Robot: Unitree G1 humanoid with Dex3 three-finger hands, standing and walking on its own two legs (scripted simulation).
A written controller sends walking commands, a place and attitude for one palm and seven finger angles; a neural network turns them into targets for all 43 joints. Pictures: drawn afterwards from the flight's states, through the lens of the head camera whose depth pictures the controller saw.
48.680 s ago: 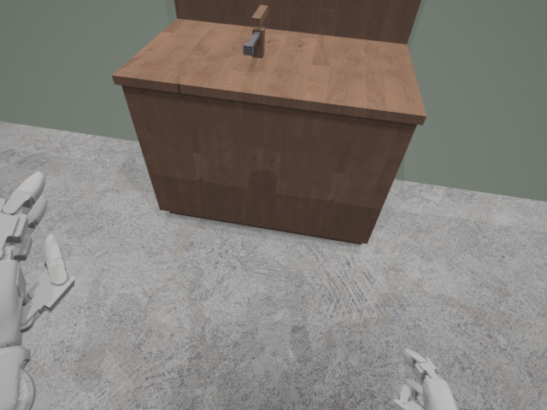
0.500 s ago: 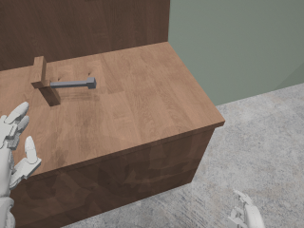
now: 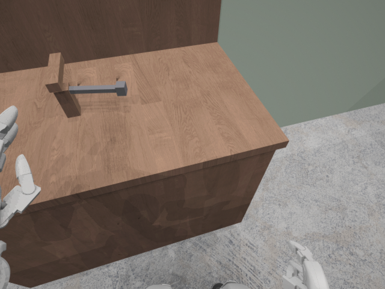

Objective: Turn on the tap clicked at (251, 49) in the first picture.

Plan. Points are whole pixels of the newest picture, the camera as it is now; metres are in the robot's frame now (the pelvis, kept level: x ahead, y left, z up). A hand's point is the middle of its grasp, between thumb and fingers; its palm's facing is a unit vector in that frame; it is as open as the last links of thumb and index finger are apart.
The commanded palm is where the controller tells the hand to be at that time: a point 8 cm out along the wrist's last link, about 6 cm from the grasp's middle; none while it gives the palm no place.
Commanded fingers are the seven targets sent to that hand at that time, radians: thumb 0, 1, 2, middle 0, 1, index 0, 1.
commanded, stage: step back with the hand held close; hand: left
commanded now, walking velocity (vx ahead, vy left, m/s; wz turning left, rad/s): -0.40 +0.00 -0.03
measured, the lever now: (121, 88) +0.58 +0.23 +0.07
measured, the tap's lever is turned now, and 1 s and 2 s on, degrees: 77 77 77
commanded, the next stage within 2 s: stop stepping back and stand still in 0.72 s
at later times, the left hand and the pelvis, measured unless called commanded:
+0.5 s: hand (40, 219) +0.18 +0.21 +0.18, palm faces +0.40 -0.83 -0.39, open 7.4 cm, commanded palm +0.11 +0.25 +0.19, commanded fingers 0.00 0.90 0.90 -0.20 -0.30 -0.20 -0.30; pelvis -0.06 -0.02 +0.01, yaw -2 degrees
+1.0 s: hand out of the picture +0.02 +0.21 +0.17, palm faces +0.38 -0.83 -0.41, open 7.4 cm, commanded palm -0.02 +0.24 +0.19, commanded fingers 0.00 0.90 0.90 -0.20 -0.30 -0.20 -0.30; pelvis -0.19 -0.03 +0.01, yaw -1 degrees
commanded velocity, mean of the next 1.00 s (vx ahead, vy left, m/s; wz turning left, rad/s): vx -0.26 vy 0.00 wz -0.02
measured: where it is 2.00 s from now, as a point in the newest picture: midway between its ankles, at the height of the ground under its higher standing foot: outside the picture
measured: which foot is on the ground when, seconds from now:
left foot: down 0.00-0.50, up 0.52-0.74, down 0.76-1.00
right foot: down 0.00-0.22, up 0.24-0.44, down 0.46-1.00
